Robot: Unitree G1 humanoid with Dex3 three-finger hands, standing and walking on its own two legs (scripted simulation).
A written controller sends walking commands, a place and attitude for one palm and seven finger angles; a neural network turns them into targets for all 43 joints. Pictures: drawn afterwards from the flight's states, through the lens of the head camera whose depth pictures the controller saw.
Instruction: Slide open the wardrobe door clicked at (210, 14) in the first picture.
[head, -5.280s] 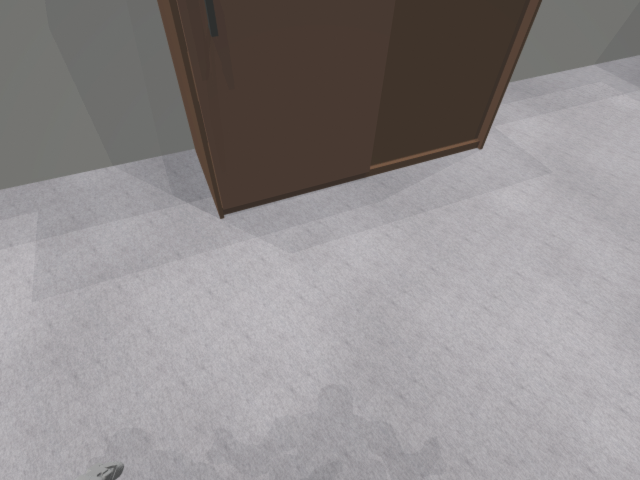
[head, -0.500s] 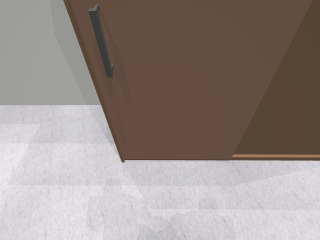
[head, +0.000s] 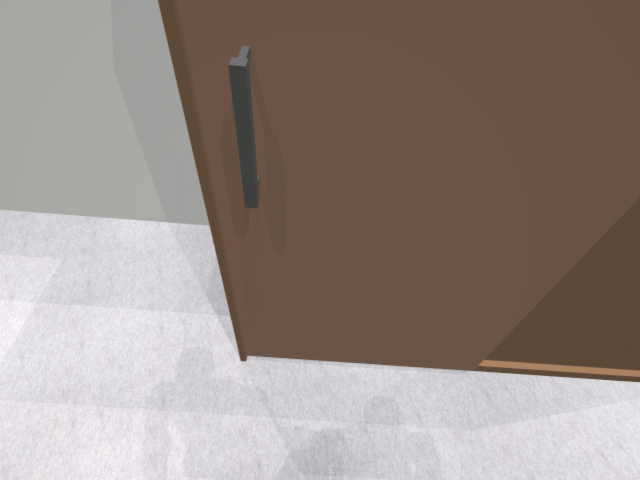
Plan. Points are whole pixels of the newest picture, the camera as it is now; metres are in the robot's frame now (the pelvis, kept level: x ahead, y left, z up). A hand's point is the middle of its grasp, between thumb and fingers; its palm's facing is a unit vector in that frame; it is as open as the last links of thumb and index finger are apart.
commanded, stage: come to a stop and stand still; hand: left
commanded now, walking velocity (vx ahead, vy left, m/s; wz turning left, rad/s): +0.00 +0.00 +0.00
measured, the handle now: (249, 135) +0.53 +0.16 +0.14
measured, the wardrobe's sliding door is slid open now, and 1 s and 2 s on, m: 0.00 0.00 0.00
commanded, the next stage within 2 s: none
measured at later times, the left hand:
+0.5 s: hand out of the picture +0.13 +0.18 -0.17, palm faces +0.03 -0.98 -0.21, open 7.4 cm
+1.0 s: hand out of the picture -0.03 +0.24 -0.17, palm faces +0.09 -0.96 -0.25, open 7.4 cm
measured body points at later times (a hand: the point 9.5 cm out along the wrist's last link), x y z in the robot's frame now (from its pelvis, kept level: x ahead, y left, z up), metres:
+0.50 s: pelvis +0.04 +0.00 -0.01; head +0.08 +0.00 +0.44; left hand +0.12 +0.23 -0.16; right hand +0.06 -0.23 -0.16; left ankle +0.01 +0.12 -0.72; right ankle +0.10 -0.12 -0.73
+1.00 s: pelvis -0.02 +0.05 +0.00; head -0.03 +0.03 +0.45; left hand -0.03 +0.29 -0.15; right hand +0.04 -0.19 -0.16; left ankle +0.02 +0.12 -0.73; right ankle +0.07 -0.09 -0.73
